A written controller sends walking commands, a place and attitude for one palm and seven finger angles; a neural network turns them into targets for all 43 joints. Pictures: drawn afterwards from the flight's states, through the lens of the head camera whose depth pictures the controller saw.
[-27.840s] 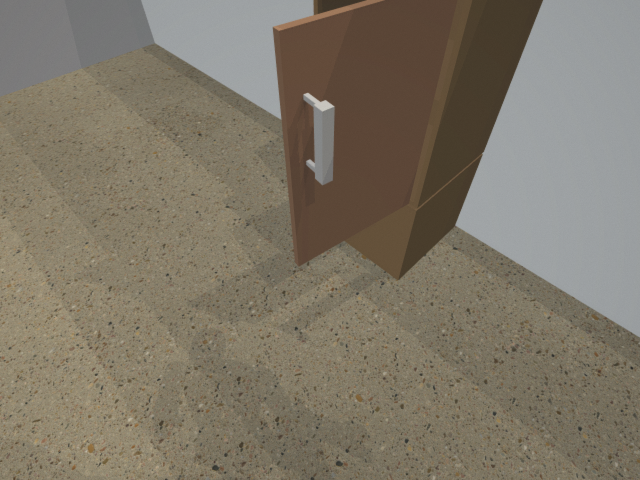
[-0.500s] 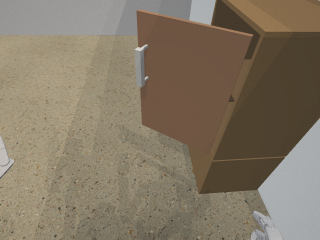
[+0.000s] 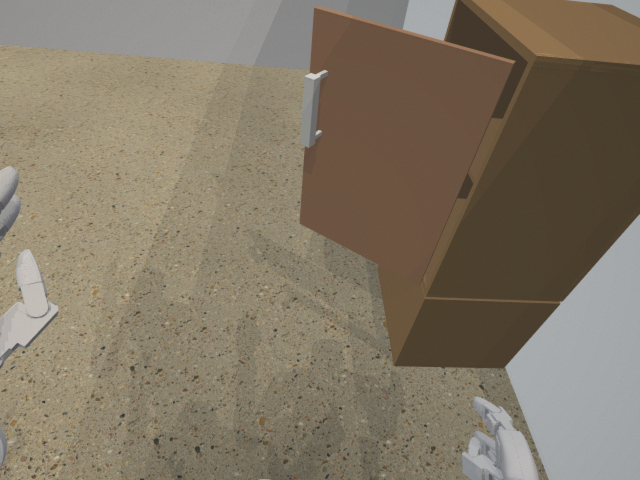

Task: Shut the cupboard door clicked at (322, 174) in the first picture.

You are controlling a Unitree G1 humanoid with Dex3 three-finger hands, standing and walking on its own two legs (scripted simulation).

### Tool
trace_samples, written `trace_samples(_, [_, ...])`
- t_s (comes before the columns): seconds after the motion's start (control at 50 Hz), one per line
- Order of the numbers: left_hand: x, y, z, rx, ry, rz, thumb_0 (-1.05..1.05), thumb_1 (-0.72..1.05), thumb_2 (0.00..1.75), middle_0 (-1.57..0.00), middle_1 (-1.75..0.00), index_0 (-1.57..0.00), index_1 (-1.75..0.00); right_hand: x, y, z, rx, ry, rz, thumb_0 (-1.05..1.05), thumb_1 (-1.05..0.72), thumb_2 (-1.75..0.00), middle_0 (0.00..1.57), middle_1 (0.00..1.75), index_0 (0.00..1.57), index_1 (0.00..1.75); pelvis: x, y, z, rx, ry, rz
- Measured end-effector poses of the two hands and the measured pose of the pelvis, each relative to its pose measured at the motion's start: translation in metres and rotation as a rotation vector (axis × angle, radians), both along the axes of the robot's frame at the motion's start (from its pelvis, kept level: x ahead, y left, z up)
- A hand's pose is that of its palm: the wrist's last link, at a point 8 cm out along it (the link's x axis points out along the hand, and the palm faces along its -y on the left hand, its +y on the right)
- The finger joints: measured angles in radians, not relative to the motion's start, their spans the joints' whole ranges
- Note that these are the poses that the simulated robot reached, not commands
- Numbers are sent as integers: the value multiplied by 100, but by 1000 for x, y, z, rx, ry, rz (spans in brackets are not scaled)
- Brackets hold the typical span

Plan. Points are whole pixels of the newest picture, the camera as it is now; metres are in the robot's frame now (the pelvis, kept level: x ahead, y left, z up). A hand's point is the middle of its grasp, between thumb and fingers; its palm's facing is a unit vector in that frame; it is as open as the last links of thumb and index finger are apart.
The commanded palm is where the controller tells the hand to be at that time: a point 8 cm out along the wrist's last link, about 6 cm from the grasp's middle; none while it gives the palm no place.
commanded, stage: stop stepping back and stand still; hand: left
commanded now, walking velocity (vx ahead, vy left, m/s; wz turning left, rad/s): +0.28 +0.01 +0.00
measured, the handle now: (315, 108) +0.86 +0.10 +0.07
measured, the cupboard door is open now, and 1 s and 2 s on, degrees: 56 56 56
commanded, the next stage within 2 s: let the arm hang, fingers relaxed in 0.90 s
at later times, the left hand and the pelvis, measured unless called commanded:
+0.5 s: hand out of the picture +0.13 +0.30 +0.20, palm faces +0.13 -0.80 -0.58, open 7.4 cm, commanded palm +0.12 +0.35 +0.20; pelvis -0.09 +0.09 +0.01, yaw -14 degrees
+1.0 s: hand out of the picture +0.15 +0.37 +0.21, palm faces +0.32 -0.75 -0.57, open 7.4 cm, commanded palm none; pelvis -0.08 +0.13 +0.00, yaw -9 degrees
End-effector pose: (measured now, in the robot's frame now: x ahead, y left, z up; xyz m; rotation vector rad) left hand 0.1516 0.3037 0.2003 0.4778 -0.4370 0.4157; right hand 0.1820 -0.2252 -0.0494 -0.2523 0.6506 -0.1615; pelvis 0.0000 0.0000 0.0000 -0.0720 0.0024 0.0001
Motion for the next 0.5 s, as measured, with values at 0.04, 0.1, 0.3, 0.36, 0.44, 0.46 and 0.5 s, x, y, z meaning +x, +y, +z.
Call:
trace_samples(0.04, [-2, 6, -4, -29, 1, -9, 1, 88, 90, -21, -30, -21, -30, -13, -2, 9, -14, -29, -21, 2, -90, -90, 20, 30, 21, 30, -7, 4, 1, -5, -14, 13])
trace_samples(0.1, [-10, 17, -10, -49, 31, -17, 1, 88, 90, -21, -30, -21, -30, -36, -4, 18, -46, -44, -53, 2, -90, -90, 20, 30, 21, 30, -17, 14, 2, -10, -20, 3])
trace_samples(0.3, [20, 54, -15, -147, -39, -92, 1, 88, 90, -20, -30, -21, -30, -137, 27, 7, -94, 91, -186, 2, -91, -90, 20, 30, 20, 30, -54, 59, 2, -34, -43, -102])
trace_samples(0.36, [16, 46, 1, -130, 30, -163, 1, 89, 90, -20, -30, -21, -30, -169, 53, 14, -16, 143, -200, 2, -91, -90, 20, 30, 20, 30, -68, 66, 23, -39, -28, -125])
trace_samples(0.44, [-22, 35, 23, 48, 167, -285, 1, 89, 90, -20, -30, -20, -30, -196, 75, 16, 55, 152, -227, 2, -90, -90, 20, 30, 21, 30, -76, 80, 34, -33, 15, -159])
trace_samples(0.46, [-33, 36, 25, 113, 187, -301, 1, 89, 90, -20, -30, -21, -30, -199, 77, 10, 64, 153, -231, 2, -90, -90, 20, 30, 21, 30, -79, 82, 29, 2, 22, -174])
trace_samples(0.5, [-49, 39, 21, 217, 185, -310, 1, 89, 90, -21, -30, -21, -30, -204, 77, -10, 58, 159, -232, 2, -90, -90, 20, 30, 21, 30, -87, 90, 9, 77, 33, -240])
